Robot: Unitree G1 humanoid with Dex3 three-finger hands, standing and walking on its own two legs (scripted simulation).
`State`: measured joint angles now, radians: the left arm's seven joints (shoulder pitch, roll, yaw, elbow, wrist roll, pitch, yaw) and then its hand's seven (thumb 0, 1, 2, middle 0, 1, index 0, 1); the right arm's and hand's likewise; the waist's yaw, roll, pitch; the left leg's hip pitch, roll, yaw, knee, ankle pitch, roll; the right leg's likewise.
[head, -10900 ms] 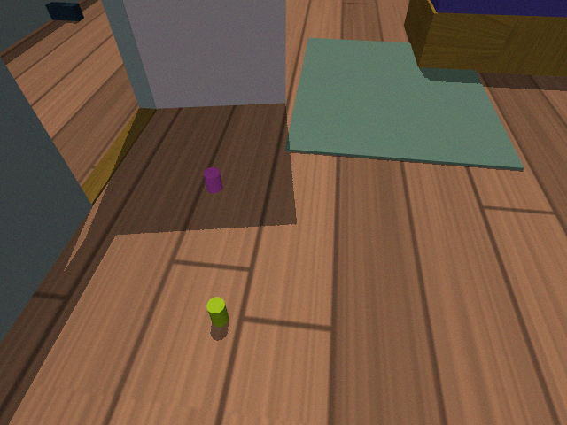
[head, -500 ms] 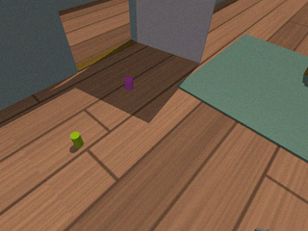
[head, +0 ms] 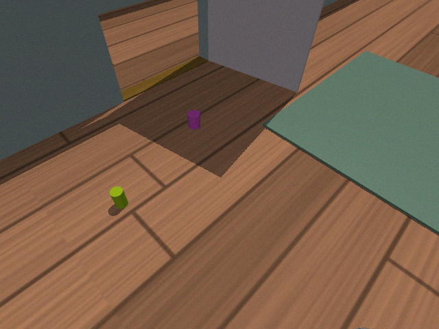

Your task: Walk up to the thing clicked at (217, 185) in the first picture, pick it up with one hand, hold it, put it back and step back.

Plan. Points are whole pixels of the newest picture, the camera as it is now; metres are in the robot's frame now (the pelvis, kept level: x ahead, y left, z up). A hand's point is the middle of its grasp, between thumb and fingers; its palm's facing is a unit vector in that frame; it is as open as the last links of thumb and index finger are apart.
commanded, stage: walk up
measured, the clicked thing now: (195, 118) +1.53 +0.14 -0.72
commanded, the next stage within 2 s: stand in 0.10 s
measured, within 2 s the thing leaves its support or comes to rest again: neither
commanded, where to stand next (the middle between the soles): +0.05 -0.04 m, yaw -3 degrees
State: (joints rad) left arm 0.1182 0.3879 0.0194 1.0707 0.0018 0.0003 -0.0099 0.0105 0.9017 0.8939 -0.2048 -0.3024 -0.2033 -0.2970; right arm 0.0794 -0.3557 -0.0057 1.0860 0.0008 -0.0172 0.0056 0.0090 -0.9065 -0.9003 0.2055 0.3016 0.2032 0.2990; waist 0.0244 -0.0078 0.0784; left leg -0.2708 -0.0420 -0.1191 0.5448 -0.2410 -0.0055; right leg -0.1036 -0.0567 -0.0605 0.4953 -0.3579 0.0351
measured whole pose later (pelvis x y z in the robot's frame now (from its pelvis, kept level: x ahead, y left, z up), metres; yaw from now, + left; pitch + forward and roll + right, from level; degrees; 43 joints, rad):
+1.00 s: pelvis -0.01 +0.00 +0.01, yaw -2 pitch -1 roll +0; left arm 0.13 0.36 0.02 1.14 0.01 0.00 -0.01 0.01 0.90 0.89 -0.20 -0.30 -0.20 -0.30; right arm 0.10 -0.34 -0.01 1.16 0.00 0.00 0.00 0.01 -0.91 -0.90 0.20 0.30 0.20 0.30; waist 0.00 -0.01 0.06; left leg -0.21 -0.01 -0.09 0.36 -0.13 -0.02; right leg -0.08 -0.04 -0.03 0.35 -0.25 0.03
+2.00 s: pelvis -0.01 -0.01 +0.01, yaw -3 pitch -2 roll +0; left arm 0.12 0.35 0.02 1.12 0.01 0.00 -0.01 0.01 0.90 0.89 -0.20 -0.30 -0.20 -0.30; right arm 0.09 -0.35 0.00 1.14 0.00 -0.01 0.00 0.01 -0.91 -0.90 0.20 0.30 0.20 0.30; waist 0.01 0.00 0.06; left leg -0.17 0.00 -0.08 0.35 -0.14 -0.03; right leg -0.04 -0.03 -0.02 0.32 -0.25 0.02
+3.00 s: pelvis +0.07 +0.03 -0.01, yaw -1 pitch -3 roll +0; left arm 0.30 0.46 0.10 1.02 0.03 -0.02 -0.06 0.01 0.90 0.89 -0.21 -0.30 -0.20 -0.30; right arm 0.18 -0.42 -0.10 1.01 -0.04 -0.05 0.07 0.01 -0.91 -0.90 0.20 0.30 0.20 0.30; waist 0.05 -0.04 0.07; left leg -0.35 0.03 0.05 0.59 -0.16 0.01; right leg 0.02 -0.10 -0.05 0.52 -0.46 0.01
